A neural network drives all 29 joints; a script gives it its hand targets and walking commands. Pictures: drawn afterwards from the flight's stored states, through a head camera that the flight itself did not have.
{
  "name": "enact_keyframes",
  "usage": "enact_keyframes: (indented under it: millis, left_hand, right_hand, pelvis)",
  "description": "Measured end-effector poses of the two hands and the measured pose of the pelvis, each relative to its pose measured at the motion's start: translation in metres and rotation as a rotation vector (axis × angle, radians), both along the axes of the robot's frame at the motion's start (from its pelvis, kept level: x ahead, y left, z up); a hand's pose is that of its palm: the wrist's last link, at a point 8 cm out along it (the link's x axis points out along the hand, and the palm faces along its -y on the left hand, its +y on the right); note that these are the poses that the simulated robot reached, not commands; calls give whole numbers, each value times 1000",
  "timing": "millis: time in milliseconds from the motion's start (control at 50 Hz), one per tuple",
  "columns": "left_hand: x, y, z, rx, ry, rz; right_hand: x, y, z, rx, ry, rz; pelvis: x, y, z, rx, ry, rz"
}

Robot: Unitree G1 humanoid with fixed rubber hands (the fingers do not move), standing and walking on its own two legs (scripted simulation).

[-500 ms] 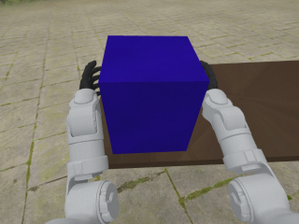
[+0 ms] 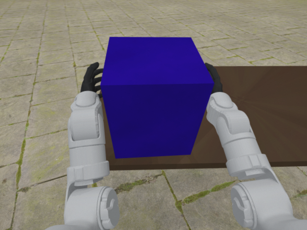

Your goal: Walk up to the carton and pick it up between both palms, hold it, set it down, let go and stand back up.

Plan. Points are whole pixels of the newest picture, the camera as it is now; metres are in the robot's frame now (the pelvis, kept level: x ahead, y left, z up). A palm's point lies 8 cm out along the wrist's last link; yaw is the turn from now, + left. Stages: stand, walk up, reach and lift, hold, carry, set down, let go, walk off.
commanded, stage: hold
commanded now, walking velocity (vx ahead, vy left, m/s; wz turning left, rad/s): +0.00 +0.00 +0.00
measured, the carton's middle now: (152, 99) +0.39 +0.00 +0.18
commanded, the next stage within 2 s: none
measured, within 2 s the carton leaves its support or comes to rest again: neither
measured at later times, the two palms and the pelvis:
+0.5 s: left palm (85, 103) +0.35 +0.16 +0.20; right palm (207, 89) +0.36 -0.14 +0.22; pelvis +0.00 -0.01 +0.00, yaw +1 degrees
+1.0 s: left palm (86, 102) +0.35 +0.16 +0.21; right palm (209, 92) +0.36 -0.14 +0.21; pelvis +0.00 -0.01 +0.00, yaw -1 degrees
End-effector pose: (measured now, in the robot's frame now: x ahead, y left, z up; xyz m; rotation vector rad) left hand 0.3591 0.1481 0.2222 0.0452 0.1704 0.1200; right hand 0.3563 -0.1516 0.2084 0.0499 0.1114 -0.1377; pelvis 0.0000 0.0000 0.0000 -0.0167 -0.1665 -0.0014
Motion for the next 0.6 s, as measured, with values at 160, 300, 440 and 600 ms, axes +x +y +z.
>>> enact_keyframes:
  millis: [160,300,440,600]
  left_hand:
    - [0,-5,5,8,5,1]
    - [-3,8,-4,-71,-7,29]
    - [-6,17,-19,-97,15,33]
    - [-2,8,-8,-21,7,12]
  right_hand:
    - [-1,-5,-6,1,3,3]
    - [4,7,9,-62,-8,27]
    - [5,17,16,-91,14,33]
    - [3,8,4,-16,5,13]
  pelvis:
    - [1,6,0,2,-10,-24]
    - [-1,-4,1,3,4,-15]
    - [0,-13,0,0,-1,13]
    - [2,-5,0,-2,-4,11]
